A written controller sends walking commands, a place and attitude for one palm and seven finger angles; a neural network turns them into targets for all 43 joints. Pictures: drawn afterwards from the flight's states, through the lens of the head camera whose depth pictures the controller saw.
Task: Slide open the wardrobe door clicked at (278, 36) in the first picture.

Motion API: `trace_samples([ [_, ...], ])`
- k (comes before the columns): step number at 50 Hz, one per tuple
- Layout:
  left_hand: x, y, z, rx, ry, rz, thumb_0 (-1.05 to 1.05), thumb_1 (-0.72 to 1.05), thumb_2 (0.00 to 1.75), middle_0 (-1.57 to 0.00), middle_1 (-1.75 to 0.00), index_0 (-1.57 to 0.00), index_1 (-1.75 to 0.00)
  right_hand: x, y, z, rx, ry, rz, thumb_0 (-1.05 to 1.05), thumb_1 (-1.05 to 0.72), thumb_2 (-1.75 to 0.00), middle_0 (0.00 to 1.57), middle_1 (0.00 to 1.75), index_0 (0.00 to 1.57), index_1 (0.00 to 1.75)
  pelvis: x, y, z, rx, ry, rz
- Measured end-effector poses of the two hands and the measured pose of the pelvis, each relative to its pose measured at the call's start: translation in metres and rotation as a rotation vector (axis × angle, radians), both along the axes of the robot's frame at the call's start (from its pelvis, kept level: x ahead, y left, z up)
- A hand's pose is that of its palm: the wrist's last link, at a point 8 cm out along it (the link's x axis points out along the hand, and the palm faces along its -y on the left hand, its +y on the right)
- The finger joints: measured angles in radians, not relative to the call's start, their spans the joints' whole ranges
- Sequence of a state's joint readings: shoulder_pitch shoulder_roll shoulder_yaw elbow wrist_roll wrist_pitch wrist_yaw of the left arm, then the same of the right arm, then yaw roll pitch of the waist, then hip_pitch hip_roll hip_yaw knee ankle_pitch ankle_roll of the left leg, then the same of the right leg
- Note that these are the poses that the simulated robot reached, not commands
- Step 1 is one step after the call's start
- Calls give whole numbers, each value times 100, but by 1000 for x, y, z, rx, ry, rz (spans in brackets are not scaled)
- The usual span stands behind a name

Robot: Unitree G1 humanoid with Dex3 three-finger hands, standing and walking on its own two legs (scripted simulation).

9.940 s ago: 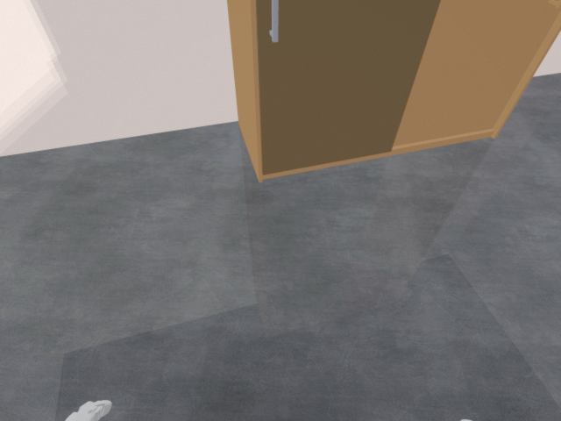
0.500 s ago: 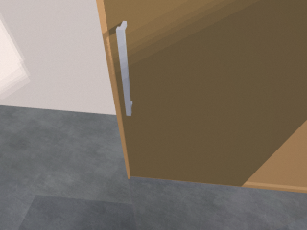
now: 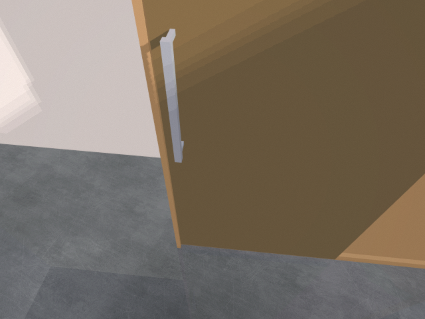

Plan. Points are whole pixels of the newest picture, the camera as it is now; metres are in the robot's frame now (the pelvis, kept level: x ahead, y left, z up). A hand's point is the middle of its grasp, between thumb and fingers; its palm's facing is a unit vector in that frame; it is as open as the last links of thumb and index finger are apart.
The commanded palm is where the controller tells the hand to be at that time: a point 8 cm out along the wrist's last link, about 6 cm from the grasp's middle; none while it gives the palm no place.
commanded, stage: shuffle to correct the standing spot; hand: left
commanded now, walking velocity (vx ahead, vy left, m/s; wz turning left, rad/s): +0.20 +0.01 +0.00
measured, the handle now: (175, 106) +0.52 +0.12 +0.12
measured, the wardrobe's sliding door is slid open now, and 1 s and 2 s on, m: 0.00 0.00 0.00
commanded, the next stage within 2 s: come to a stop and stand still in 0.10 s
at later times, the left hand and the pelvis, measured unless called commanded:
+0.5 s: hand out of the picture +0.02 +0.16 -0.18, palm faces +0.06 -0.99 -0.14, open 7.4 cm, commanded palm none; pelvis +0.05 +0.01 +0.00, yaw +0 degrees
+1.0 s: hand out of the picture +0.03 +0.19 -0.17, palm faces +0.01 -0.98 -0.22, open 7.4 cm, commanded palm none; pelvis -0.03 +0.01 -0.01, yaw +0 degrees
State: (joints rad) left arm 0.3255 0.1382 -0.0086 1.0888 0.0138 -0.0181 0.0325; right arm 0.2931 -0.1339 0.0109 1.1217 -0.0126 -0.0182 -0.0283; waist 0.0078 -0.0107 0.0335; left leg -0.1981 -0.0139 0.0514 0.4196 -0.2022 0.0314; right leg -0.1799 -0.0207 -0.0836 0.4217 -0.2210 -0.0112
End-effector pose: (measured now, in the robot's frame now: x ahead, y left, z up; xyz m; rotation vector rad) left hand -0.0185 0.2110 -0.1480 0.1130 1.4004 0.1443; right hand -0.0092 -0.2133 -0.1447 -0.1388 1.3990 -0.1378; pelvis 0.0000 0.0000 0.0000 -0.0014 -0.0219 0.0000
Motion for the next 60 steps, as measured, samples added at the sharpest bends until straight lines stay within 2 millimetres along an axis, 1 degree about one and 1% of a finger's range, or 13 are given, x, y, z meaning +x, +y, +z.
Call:
trace_samples([
  [7,2,-1,-3,-5,9,10,0,91,90,-19,-30,-19,-30,5,1,-2,3,5,1,1,-91,-90,20,30,19,30,9,0,-2,1,3,-1],
  [12,1,-3,-9,-23,33,41,0,91,90,-19,-30,-19,-30,8,6,-5,8,31,-2,1,-91,-90,20,30,19,30,25,1,-7,-8,8,3],
  [16,1,-5,-14,-40,80,57,0,91,90,-19,-30,-19,-30,17,15,-4,2,47,-8,1,-91,-90,20,30,19,30,40,5,-9,-8,12,1],
  [20,8,-6,-12,-48,111,51,0,91,90,-19,-30,-19,-30,29,25,-2,1,43,-16,1,-91,-90,20,30,19,30,49,10,-7,-3,14,-1],
  [23,20,-3,-9,-41,98,48,0,91,90,-19,-30,-19,-30,33,25,-2,-8,54,-16,2,-92,-90,20,30,20,30,51,13,-5,1,19,0],
  [28,43,8,-5,-2,43,23,0,91,90,-20,-30,-19,-30,36,17,-3,-23,42,-32,3,-93,-90,21,30,20,30,44,14,-5,8,26,-6],
  [32,55,20,-2,39,1,-2,1,92,90,-20,-30,-19,-30,37,8,-5,-30,12,-41,2,-93,-90,21,30,20,30,36,11,-5,9,23,-11],
  [37,64,30,0,77,-83,-52,1,92,90,-19,-30,-19,-30,45,-7,-6,-39,-84,-35,2,-92,-90,20,30,20,30,19,10,-9,-9,16,-10],
  [42,68,34,3,81,-177,-68,0,91,90,-19,-30,-19,-30,51,-12,-2,-50,-192,-10,1,-92,-90,20,30,19,30,0,10,-11,-4,-24,-8],
  [46,61,33,8,71,-225,-75,0,91,90,-19,-30,-19,-30,49,-10,3,-37,-241,16,1,-91,-90,20,30,19,30,-15,11,-10,-5,-34,-6],
  [50,43,31,8,60,-226,-66,0,91,90,-19,-30,-19,-30,36,-7,4,-28,-246,29,1,-91,-90,20,30,19,30,-27,11,-9,-6,-26,0],
  [54,16,30,5,50,-187,-44,0,91,90,-20,-30,-20,-30,13,-6,3,-30,-205,29,1,-91,-90,20,30,20,30,-35,12,-9,-10,-19,6],
  [60,-30,28,-4,27,-90,-11,0,91,90,-20,-30,-19,-30,-29,-3,1,-35,-102,15,1,-91,-90,20,30,20,30,-44,14,-8,-15,-16,11],
])
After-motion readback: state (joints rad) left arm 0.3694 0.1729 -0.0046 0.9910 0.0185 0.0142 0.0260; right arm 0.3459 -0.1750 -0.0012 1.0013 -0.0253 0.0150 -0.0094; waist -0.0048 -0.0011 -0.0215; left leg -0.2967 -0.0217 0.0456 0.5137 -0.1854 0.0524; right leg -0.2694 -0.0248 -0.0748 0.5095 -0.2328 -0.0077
